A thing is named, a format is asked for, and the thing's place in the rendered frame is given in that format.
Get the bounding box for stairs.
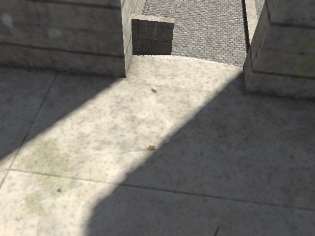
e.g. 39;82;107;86
140;55;234;66

